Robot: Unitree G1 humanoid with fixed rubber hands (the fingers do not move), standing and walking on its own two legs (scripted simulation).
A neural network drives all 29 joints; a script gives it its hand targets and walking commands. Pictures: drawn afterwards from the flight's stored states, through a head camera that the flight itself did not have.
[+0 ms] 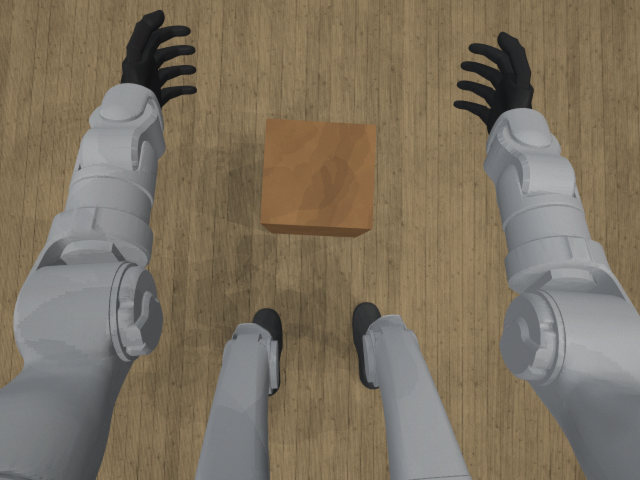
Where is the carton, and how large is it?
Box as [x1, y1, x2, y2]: [260, 118, 375, 237]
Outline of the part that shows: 266,118 260,223 271,232 275,233 355,237 371,229 375,125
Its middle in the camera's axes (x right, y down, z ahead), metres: +0.00 -0.11 +0.86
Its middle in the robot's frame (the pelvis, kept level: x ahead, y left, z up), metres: +0.51 -0.02 -0.52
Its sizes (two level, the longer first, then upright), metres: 0.210 0.200 0.250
